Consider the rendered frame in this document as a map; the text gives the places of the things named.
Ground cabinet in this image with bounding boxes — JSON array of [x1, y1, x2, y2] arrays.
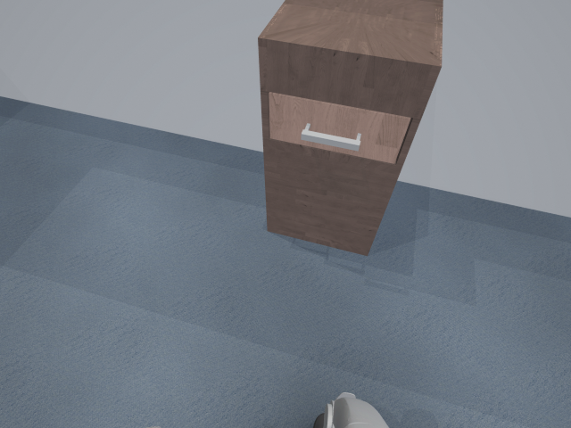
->
[[258, 0, 443, 256]]

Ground drawer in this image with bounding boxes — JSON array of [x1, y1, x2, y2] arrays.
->
[[269, 92, 410, 164]]

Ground robot right thigh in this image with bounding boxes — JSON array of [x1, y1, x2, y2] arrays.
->
[[324, 397, 389, 428]]

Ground handle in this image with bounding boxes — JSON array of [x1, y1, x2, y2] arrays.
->
[[301, 123, 361, 151]]

